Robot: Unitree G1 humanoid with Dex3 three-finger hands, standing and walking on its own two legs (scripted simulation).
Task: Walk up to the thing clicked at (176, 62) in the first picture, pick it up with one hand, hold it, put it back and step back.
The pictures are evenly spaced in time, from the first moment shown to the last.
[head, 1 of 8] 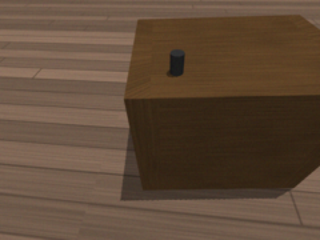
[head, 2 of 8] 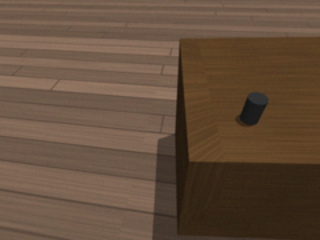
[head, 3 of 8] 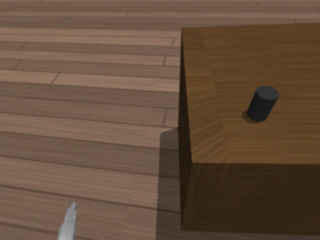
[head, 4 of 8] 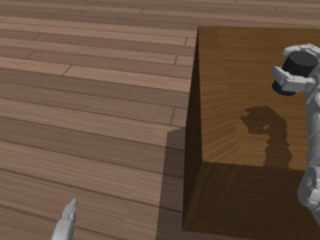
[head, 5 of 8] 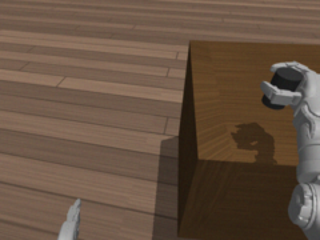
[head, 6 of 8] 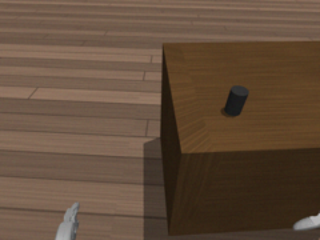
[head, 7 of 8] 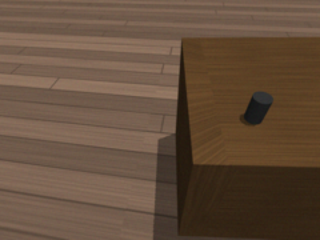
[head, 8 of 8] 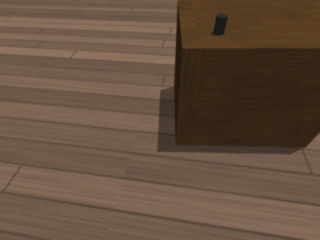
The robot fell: no
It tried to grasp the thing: yes
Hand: right
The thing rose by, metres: 0.25
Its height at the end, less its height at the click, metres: +0.00
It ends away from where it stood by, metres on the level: 0.01
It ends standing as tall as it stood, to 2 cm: yes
